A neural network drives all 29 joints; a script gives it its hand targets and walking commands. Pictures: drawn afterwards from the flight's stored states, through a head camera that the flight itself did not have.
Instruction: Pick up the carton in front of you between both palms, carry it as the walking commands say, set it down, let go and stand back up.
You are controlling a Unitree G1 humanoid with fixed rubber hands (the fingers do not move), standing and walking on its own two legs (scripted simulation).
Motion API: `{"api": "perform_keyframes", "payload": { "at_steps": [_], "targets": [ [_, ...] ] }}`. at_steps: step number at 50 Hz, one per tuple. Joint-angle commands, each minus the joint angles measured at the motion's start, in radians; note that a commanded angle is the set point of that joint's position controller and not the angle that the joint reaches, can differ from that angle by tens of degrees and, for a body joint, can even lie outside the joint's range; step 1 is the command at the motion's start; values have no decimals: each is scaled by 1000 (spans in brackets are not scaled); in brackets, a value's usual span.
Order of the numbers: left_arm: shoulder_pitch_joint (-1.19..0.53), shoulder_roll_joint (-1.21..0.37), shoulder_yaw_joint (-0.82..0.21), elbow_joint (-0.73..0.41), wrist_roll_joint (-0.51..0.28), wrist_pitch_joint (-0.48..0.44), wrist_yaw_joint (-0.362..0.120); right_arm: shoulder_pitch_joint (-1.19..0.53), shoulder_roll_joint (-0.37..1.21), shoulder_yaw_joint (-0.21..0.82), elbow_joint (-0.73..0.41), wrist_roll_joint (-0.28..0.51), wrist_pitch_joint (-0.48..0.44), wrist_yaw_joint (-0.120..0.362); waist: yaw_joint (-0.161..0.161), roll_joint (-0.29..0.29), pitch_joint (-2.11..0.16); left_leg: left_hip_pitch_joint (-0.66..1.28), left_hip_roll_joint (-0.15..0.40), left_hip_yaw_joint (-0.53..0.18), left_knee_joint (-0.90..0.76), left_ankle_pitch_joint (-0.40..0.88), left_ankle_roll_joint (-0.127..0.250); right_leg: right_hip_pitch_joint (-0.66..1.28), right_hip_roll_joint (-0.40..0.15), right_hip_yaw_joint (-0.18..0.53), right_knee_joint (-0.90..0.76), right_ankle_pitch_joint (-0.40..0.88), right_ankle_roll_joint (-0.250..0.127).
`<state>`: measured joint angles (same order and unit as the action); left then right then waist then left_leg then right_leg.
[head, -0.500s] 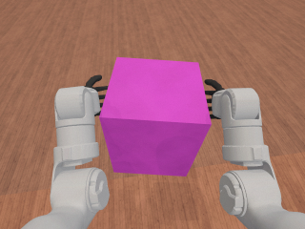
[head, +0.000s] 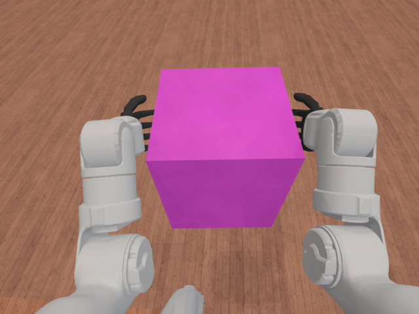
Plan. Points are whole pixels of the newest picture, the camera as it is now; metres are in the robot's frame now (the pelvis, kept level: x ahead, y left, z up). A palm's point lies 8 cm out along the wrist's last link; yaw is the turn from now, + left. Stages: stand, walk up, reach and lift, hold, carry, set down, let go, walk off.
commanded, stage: carry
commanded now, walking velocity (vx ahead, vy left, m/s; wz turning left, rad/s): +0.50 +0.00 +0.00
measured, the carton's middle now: (221, 154) +0.40 +0.05 +0.09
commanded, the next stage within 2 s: none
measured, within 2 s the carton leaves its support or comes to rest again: neither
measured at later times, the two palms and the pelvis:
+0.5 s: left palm (197, 12) +0.75 +0.13 +0.21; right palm (322, 26) +0.71 -0.16 +0.20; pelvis +0.34 +0.03 +0.03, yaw -1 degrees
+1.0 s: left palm (196, 10) +0.97 +0.17 +0.13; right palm (287, 15) +0.98 -0.13 +0.12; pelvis +0.66 +0.02 +0.04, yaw +1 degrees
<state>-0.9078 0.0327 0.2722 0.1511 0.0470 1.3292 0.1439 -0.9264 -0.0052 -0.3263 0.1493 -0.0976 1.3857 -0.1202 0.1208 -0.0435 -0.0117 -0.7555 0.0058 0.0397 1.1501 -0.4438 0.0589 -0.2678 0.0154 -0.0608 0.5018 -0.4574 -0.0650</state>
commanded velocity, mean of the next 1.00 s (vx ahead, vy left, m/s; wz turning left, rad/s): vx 0.50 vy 0.00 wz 0.00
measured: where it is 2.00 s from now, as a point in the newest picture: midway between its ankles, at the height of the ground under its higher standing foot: (232, 179)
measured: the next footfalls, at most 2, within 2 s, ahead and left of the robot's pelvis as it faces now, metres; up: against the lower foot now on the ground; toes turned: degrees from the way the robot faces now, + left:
left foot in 0.12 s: +0.29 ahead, +0.12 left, +0.03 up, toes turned +3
right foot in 0.54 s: +0.56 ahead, -0.06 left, +0.03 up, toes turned -3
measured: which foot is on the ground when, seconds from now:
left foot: up 0.00-0.10, down 0.12-0.54, up 0.56-1.00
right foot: down 0.00-0.16, up 0.18-0.52, down 0.54-1.00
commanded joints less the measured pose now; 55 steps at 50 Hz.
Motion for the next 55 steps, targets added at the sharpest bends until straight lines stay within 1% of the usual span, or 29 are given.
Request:
{"api": "perform_keyframes", "payload": {
  "at_steps": [1, 3, 4, 6, 7, 8, 9, 10, 11, 12, 14, 17, 23, 25, 26, 27, 28, 29, 30, 32, 33, 37, 43, 48, 51, 52, 53, 54, 55],
  "targets": [
    [-858, -1163, -580, -78, -533, 12, -289, -669, 930, 489, -21, 297, -50, 135, -30, -55, -444, -21, 1, 52, -260, 94, -12, 389, -221, 261, -122, 566, -145],
    [-822, -1155, -570, -23, -513, 11, -291, -635, 944, 492, 27, 291, -46, 145, -37, -88, -428, 162, -43, 132, -419, 161, -5, 314, -195, 159, -125, 675, -102],
    [-794, -1153, -557, -4, -503, 5, -297, -648, 956, 502, 32, 304, -46, 152, -65, -130, -443, 284, -77, 166, -452, 171, 11, 269, -202, 120, -95, 794, -81],
    [-760, -1167, -532, 69, -477, -1, -302, -647, 973, 508, 72, 323, -55, 166, -182, -122, -562, 674, -106, 189, -535, 216, 52, 160, -172, 4, 195, 986, -16],
    [-775, -1150, -527, 63, -460, -5, -303, -648, 993, 507, 73, 339, -61, 176, -249, -17, -650, 913, 19, -12, -565, 76, 89, -10, -141, -16, 439, 751, 22],
    [-799, -1170, -519, 26, -454, -4, -310, -700, 985, 527, 25, 357, -80, 182, -247, 342, -708, 1048, 315, -653, -735, 32, 252, -279, 27, 24, 734, 210, 67],
    [-816, -1153, -538, 3, -448, -6, -297, -722, 1042, 557, 1, 410, -77, 194, -220, 330, -626, 1087, 308, -748, -767, 259, 290, -453, 66, 122, 903, -62, 55],
    [-793, -1123, -523, 24, -421, -4, -281, -789, 1070, 586, -50, 460, -76, 204, -213, 234, -523, 1003, 273, -617, -695, 496, 267, -506, 38, 118, 948, -43, 31],
    [-729, -1129, -507, 20, -394, -8, -266, -838, 1106, 608, -95, 499, -76, 213, -214, 146, -524, 969, 286, -524, -660, 611, 251, -537, 7, 118, 957, -33, 32],
    [-734, -1128, -490, -9, -375, -10, -254, -884, 1128, 630, -144, 537, -78, 218, -206, 90, -531, 924, 261, -482, -668, 590, 213, -521, -13, 125, 892, 14, 25],
    [-695, -1092, -472, -28, -332, -12, -227, -948, 1161, 660, -215, 591, -82, 227, -180, 92, -541, 882, 236, -394, -682, 515, 167, -486, -32, 115, 768, 51, 28],
    [-650, -1045, -472, -54, -290, -12, -197, -937, 1144, 669, -247, 609, -79, 233, -205, 137, -533, 891, 233, -303, -708, 577, 182, -485, -19, 55, 542, 28, 44],
    [-626, -980, -501, -21, -258, 5, -189, -857, 1099, 664, -142, 590, -67, 250, -240, 183, -477, 849, 174, -143, -672, 776, 127, -299, 33, -53, 119, 346, 38],
    [-627, -965, -485, 33, -246, 15, -196, -838, 1110, 649, -71, 573, -64, 252, -210, 184, -466, 815, 151, -82, -599, 918, 82, -156, 58, -74, -13, 431, 13],
    [-627, -981, -491, 52, -258, 20, -205, -803, 1089, 638, -41, 562, -62, 251, -175, 182, -490, 775, 130, -20, -494, 944, 39, 2, 62, -91, -88, 488, -1],
    [-614, -996, -483, 80, -271, 21, -214, -802, 1087, 628, -36, 554, -63, 249, -139, 165, -533, 670, 113, 14, -381, 861, 11, 176, 31, -75, -89, 485, -17],
    [-614, -990, -465, 79, -279, 17, -225, -813, 1091, 618, -5, 542, -61, 249, -106, 44, -585, 475, 92, 12, -209, 551, -22, 380, -129, 120, -19, 550, -44],
    [-639, -964, -449, 114, -266, 13, -225, -836, 1111, 612, -16, 540, -57, 244, -91, -229, -647, 141, -67, -3, 65, 16, -45, 621, -382, 576, -35, 589, -208],
    [-611, -1002, -452, 115, -298, 14, -236, -821, 1097, 609, -4, 524, -54, 238, -91, -230, -624, 5, -60, -74, 170, -84, -32, 662, -365, 634, -63, 551, -226],
    [-669, -1093, -476, 96, -352, 8, -259, -780, 1096, 567, 9, 492, -65, 221, -82, -26, -548, -38, -4, -75, 156, -11, -23, 538, -337, 514, -76, 617, -190],
    [-697, -1132, -494, 59, -372, 0, -268, -773, 1112, 564, -18, 476, -73, 214, -84, -9, -528, -24, 23, -72, 86, 38, -24, 491, -327, 478, -102, 616, -160],
    [-629, -1254, -542, -20, -423, -30, -301, -600, 1151, 561, -64, 396, -104, 192, -111, -28, -535, 39, 47, -43, -113, 101, -55, 469, -296, 352, -188, 613, -109],
    [-354, -1272, -657, -156, -396, -86, -323, -321, 1205, 704, -167, 351, -164, 196, -93, -83, -441, 28, 35, 60, -425, 301, -85, 547, -229, 150, -234, 909, -53],
    [-108, -1221, -751, -318, -372, -113, -321, -165, 1189, 850, -367, 394, -185, 228, -86, -111, -353, 111, -4, 129, -656, 460, -62, 565, -193, 41, -206, 1039, -32],
    [55, -1175, -795, -385, -338, -118, -312, -44, 1154, 893, -447, 401, -180, 249, -92, -138, -393, 421, -62, 210, -795, 518, -30, 482, -178, -29, -42, 1162, 6],
    [101, -1155, -806, -400, -324, -118, -313, 14, 1135, 896, -456, 389, -178, 256, -114, -120, -458, 644, -44, 200, -803, 532, -25, 384, -157, -57, 96, 1089, 31],
    [127, -1131, -823, -418, -316, -115, -319, 94, 1124, 891, -442, 376, -177, 263, -139, -32, -547, 883, 76, 86, -747, 470, 5, 192, -159, -60, 298, 844, 53],
    [147, -1139, -852, -435, -329, -110, -325, 137, 1072, 884, -447, 348, -184, 267, -139, 203, -630, 1168, 353, -319, -662, 695, 160, -156, -75, -37, 554, 440, 86],
    [166, -1139, -861, -455, -328, -108, -331, 182, 1082, 885, -433, 347, -192, 274, -146, 336, -585, 1220, 421, -501, -737, 919, 272, -386, 68, -2, 770, -59, 94]
  ]
}}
